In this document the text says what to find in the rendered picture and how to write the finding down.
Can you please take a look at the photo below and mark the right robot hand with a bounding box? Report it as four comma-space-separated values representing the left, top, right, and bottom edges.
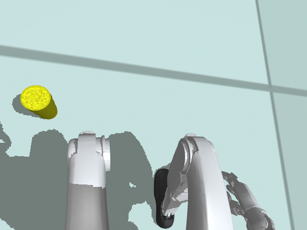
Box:
221, 171, 260, 217

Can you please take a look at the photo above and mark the right robot arm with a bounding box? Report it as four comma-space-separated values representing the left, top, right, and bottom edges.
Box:
244, 207, 277, 230

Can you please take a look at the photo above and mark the cup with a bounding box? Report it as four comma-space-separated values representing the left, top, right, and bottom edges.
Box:
20, 85, 58, 119

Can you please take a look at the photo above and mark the right robot foot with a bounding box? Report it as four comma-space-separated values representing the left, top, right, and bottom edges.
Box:
154, 169, 175, 229

